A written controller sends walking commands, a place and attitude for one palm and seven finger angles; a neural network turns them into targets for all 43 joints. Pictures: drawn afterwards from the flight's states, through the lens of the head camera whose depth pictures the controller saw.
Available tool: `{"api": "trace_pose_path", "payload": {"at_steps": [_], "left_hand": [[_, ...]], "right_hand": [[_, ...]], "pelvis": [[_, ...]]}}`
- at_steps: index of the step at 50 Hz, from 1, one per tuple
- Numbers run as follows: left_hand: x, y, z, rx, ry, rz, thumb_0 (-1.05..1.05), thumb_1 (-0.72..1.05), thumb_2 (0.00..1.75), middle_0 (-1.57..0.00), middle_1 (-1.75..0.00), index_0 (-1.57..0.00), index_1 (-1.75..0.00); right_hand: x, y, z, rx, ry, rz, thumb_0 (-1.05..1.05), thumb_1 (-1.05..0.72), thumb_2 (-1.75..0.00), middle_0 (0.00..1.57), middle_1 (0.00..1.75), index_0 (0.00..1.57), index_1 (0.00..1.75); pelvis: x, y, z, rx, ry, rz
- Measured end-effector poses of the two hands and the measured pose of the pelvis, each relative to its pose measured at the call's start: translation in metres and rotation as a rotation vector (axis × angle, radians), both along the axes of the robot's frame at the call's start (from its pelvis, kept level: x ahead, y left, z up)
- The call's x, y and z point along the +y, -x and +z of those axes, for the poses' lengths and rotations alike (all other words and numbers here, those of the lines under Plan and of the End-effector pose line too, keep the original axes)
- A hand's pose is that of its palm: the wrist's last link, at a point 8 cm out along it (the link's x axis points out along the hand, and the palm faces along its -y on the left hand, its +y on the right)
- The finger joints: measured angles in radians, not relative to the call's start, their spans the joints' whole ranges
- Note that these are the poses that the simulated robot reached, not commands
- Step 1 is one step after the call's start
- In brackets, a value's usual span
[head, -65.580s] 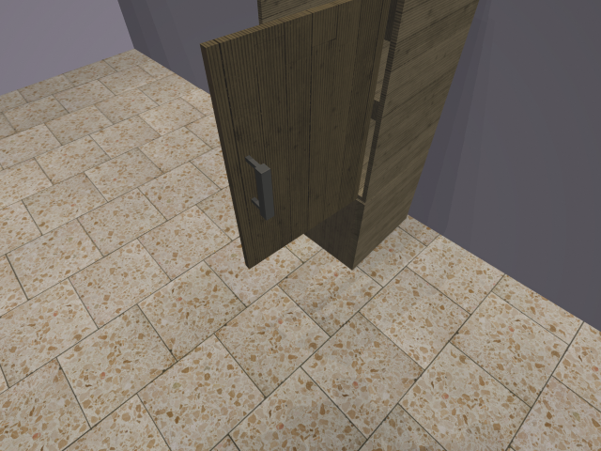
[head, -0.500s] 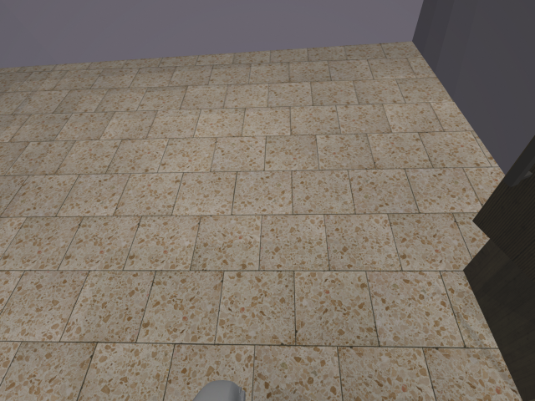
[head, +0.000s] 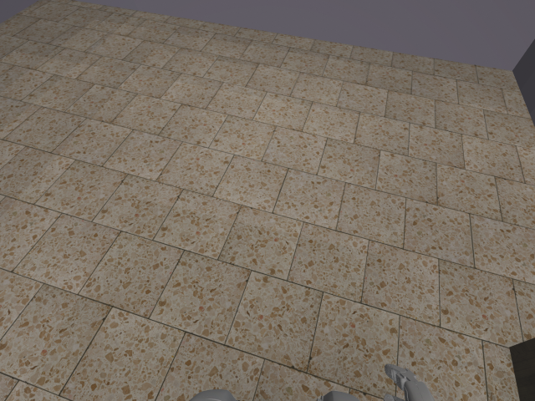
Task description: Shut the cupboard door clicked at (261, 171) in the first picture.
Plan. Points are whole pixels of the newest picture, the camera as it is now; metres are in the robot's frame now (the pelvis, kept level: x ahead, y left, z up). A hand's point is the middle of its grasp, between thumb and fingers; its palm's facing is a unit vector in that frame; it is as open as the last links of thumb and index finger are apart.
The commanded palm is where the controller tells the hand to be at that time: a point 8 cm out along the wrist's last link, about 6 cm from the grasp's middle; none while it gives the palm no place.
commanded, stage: turn to face it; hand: left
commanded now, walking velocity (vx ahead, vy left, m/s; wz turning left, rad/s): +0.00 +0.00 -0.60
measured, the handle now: out of the picture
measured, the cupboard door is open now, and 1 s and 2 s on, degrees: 20 20 20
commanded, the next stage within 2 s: none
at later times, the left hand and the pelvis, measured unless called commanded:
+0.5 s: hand (183, 387) +0.15 +0.16 -0.16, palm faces -0.22 -0.95 -0.21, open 7.4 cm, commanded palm none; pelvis +0.05 -0.02 +0.01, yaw -17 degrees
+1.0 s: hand (243, 315) +0.27 +0.08 -0.15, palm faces -0.57 -0.77 -0.27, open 7.4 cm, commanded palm none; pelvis +0.04 -0.02 -0.01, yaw -36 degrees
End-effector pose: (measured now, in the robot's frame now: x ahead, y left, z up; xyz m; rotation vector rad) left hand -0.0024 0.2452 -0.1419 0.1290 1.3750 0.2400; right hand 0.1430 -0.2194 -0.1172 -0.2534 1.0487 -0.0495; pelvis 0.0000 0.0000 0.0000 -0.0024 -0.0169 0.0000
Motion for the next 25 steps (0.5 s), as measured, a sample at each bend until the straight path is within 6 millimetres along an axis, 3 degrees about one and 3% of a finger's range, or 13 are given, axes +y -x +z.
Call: {"api": "trace_pose_path", "payload": {"at_steps": [5,13,19,25], "left_hand": [[-0.008,-0.047,0.013,-0.06,-0.002,-0.071,0.01,0.91,0.9,-0.2,-0.3,-0.19,-0.3],[-0.039,-0.097,0.012,-0.078,-0.015,-0.202,0.01,0.91,0.9,-0.2,-0.3,-0.19,-0.3],[-0.047,-0.121,0.016,-0.069,0.001,-0.262,0.01,0.9,0.9,-0.2,-0.3,-0.2,-0.3],[-0.037,-0.156,0.008,-0.076,0.024,-0.341,0.01,0.9,0.9,-0.2,-0.3,-0.2,-0.3]], "right_hand": [[-0.004,0.023,-0.007,0.068,-0.049,-0.092,0.0,-0.91,-0.9,0.2,0.3,0.2,0.3],[-0.06,0.065,-0.03,0.147,-0.038,-0.288,-0.01,-0.91,-0.9,0.2,0.3,0.2,0.3],[-0.08,0.09,-0.012,0.188,0.023,-0.373,0.0,-0.91,-0.9,0.2,0.3,0.2,0.29],[-0.071,0.094,0.002,0.158,0.055,-0.44,0.0,-0.91,-0.9,0.19,0.3,0.19,0.29]], "pelvis": [[-0.008,-0.014,0.007,0.003,0.01,-0.054],[-0.029,-0.029,-0.005,0.022,-0.007,-0.164],[-0.029,-0.037,0.006,0.03,-0.012,-0.222],[-0.015,-0.046,0.006,0.038,-0.005,-0.291]]}}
